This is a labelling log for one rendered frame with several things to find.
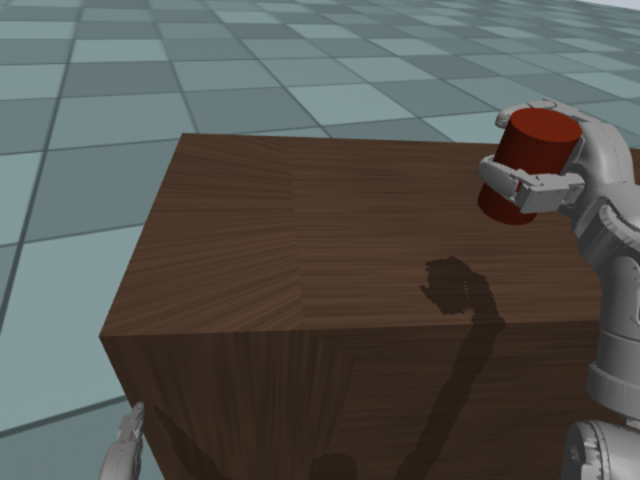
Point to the can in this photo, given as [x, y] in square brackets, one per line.
[538, 141]

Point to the right robot arm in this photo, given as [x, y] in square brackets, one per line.
[607, 226]

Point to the left robot hand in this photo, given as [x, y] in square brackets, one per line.
[122, 460]

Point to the right robot hand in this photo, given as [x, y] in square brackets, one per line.
[600, 157]

